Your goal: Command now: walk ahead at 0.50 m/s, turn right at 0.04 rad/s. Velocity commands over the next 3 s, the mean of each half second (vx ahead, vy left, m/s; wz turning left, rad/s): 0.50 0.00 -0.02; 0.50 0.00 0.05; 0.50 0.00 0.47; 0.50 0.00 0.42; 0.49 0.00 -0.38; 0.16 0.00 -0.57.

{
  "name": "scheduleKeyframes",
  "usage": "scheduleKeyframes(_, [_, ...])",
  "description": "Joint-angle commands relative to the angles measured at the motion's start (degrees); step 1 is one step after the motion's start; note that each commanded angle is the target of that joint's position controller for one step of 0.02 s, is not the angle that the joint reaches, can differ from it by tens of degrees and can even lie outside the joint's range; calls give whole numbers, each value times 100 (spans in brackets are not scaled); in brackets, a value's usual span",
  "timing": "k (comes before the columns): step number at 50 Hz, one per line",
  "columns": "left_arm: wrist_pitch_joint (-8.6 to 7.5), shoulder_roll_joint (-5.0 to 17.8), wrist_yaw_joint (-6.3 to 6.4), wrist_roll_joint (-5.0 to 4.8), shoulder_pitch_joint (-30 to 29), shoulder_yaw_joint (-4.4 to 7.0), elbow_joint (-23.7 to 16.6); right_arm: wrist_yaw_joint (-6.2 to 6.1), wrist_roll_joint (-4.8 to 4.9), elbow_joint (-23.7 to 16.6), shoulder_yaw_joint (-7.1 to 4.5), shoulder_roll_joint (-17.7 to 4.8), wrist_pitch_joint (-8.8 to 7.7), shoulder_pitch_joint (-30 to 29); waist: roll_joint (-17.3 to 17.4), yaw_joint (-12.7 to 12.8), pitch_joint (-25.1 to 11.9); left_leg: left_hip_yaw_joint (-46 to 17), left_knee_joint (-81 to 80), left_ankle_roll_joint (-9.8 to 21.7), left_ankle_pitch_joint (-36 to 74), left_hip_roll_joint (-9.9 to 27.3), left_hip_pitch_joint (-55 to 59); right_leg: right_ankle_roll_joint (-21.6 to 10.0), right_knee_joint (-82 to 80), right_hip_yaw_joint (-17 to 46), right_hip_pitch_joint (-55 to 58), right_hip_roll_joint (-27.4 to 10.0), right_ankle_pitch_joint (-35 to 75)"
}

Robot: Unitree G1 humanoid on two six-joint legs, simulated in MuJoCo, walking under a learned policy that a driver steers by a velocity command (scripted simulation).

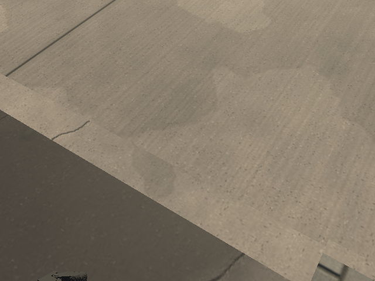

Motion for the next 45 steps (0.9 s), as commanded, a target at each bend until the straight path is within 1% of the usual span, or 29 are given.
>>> scheduleKeyframes(1, [-16,751,7,40,943,237,10,-3,-39,-625,-156,-706,-211,-525,-496,563,-459,-157,802,29,619,548,-2709,-1085,-1626,2327,2510,-1618,139])
scheduleKeyframes(2, [-44,652,-2,86,795,205,5,0,-70,-601,-166,-641,-161,-441,-579,375,-391,-200,616,-7,852,674,-2367,-1040,-1790,2035,2097,-1469,498])
scheduleKeyframes(3, [-71,637,-9,81,733,211,27,5,-68,-566,-147,-526,-104,-347,-627,273,-382,-185,480,-54,972,697,-2138,-1062,-1948,1866,1844,-1402,670])
scheduleKeyframes(4, [-112,652,-9,49,733,220,76,1,-77,-539,-128,-421,-48,-302,-605,209,-363,-149,347,-105,1043,709,-2047,-1105,-2062,1692,1672,-1374,866])
scheduleKeyframes(5, [-146,703,-3,27,759,236,138,-10,-96,-562,-117,-370,-1,-376,-565,181,-284,-126,168,-158,1183,721,-2083,-1137,-2165,1521,1543,-1359,1009])
scheduleKeyframes(8, [-155,855,61,24,951,279,325,-17,-148,-739,-86,-299,30,-967,-404,292,-45,-117,-775,-267,2028,737,-2377,-1106,-2356,1150,1505,-1291,1127])
scheduleKeyframes(11, [-119,953,113,-3,1178,290,491,41,-127,-865,-35,-198,-27,-1557,-395,494,93,0,-1861,-243,2938,585,-2175,-918,-2404,768,1509,-1124,1079])
scheduleKeyframes(13, [-95,1032,133,-39,1428,304,644,88,-96,-969,-10,-182,-62,-1947,-368,645,165,91,-2317,-222,3226,472,-2027,-877,-2391,685,1630,-1157,972])
scheduleKeyframes(16, [-15,1062,149,-66,1727,311,870,173,-58,-1148,-7,-234,-98,-2375,-371,752,269,68,-2727,-98,3061,385,-2153,-833,-2175,736,2187,-1385,1058])
scheduleKeyframes(18, [50,1103,176,-81,1784,332,974,231,-60,-1226,-21,-304,-125,-2458,-422,693,260,62,-2931,50,2670,336,-2154,-749,-1923,791,2584,-1545,1380])
scheduleKeyframes(19, [83,1131,190,-81,1777,343,1009,248,-63,-1217,-38,-354,-135,-2379,-465,624,197,107,-3003,122,2458,284,-1988,-695,-1771,800,2725,-1585,1665])
scheduleKeyframes(20, [113,1173,202,-78,1722,354,1021,249,-68,-1169,-74,-438,-145,-2169,-542,487,58,219,-3061,208,2252,169,-1610,-630,-1505,764,2800,-1563,2297])
scheduleKeyframes(21, [148,1193,215,-76,1612,351,1017,229,-82,-1027,-156,-572,-151,-1662,-563,179,-252,404,-3207,336,2231,-14,-833,-522,-911,605,2745,-1403,3211])
scheduleKeyframes(22, [170,1061,231,-37,1609,291,988,175,-100,-761,-297,-853,-146,-779,-452,-200,-858,368,-3147,527,2400,33,512,-355,147,374,2308,-1100,3387])
scheduleKeyframes(23, [126,733,238,117,1841,152,837,121,-160,-602,-422,-1339,-117,165,355,-394,-1785,-1028,-2829,1015,2692,1236,2488,-112,2054,113,849,-651,1615])
scheduleKeyframes(24, [7,156,180,49,2418,-7,855,149,-109,-480,-449,-1458,-71,400,1654,-142,-2373,-3564,-3683,1760,1163,2155,3872,193,3649,359,-1136,295,-2260])
scheduleKeyframes(25, [-90,819,148,-103,1894,142,859,146,-39,-516,-307,-936,-67,296,955,-368,-1891,-3634,-4105,1538,252,2002,3542,116,4195,917,-1766,-16,-2401])
scheduleKeyframes(26, [-146,1016,129,-216,1348,208,670,126,-52,-587,-248,-784,-73,-164,694,-278,-1065,-2874,-4263,1322,389,1845,2755,51,4156,738,-2058,-303,-1842])
scheduleKeyframes(27, [-153,957,157,-168,1083,198,627,126,-106,-651,-211,-677,-80,-531,278,-119,-623,-2314,-4419,1242,962,1638,1966,72,3925,586,-1878,-561,-1338])
scheduleKeyframes(28, [-132,883,174,-82,1024,217,616,133,-158,-678,-181,-546,-97,-769,247,52,-360,-1913,-4579,1226,1479,1462,1359,116,3606,573,-1637,-732,-1003])
scheduleKeyframes(29, [-83,788,173,-50,1151,218,652,137,-215,-684,-150,-444,-122,-885,380,225,-342,-1628,-4731,1191,1814,1313,990,146,3445,614,-1271,-854,-788])
scheduleKeyframes(30, [-29,669,177,-47,1258,203,696,143,-203,-663,-149,-416,-145,-919,425,310,-337,-1417,-4879,1215,2004,1232,786,190,3302,590,-1080,-881,-700])
scheduleKeyframes(32, [57,539,197,-18,1176,177,667,126,-159,-569,-180,-521,-197,-857,366,369,-210,-1066,-5086,1304,2434,1209,535,306,2967,515,-1128,-931,-484])
scheduleKeyframes(34, [73,512,207,21,774,164,531,72,-156,-464,-219,-652,-192,-708,248,295,-53,-818,-5217,1322,2695,1184,552,415,2372,494,-1411,-961,54])
scheduleKeyframes(35, [61,481,195,28,596,151,487,47,-148,-422,-227,-685,-175,-642,219,248,-15,-662,-5241,1266,2756,1122,591,436,2004,475,-1449,-951,396])
scheduleKeyframes(38, [-3,351,128,11,13,90,361,-8,-103,-298,-237,-764,-132,-421,212,48,96,-239,-5272,1079,2800,920,602,429,890,305,-1190,-781,1282])
scheduleKeyframes(41, [-43,349,50,-41,-527,60,204,-25,-51,-100,-257,-849,-78,-48,194,-158,207,-204,-5194,1054,2638,1046,922,400,294,218,-1083,-635,1530])
scheduleKeyframes(43, [-71,409,-9,-56,-809,67,74,-37,-24,19,-269,-852,-10,129,197,-198,292,-326,-5000,1019,2724,1227,1289,312,32,291,-1164,-589,1305])
scheduleKeyframes(45, [-116,531,-55,-48,-800,105,20,-69,2,78,-298,-900,58,145,244,-59,271,-526,-4702,938,2957,1379,1583,201,-214,361,-1018,-525,909])
Next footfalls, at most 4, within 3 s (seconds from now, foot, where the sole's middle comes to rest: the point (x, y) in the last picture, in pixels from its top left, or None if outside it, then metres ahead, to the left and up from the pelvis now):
0.44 left None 0.41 0.14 -0.77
0.98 right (219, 217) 0.70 -0.10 -0.77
1.52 left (142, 172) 0.93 0.20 -0.77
2.02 right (152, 109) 1.29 0.16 -0.77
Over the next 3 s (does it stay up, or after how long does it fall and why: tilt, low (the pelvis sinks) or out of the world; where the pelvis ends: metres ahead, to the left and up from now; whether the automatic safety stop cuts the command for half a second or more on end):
stays up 1.46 0.31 0.00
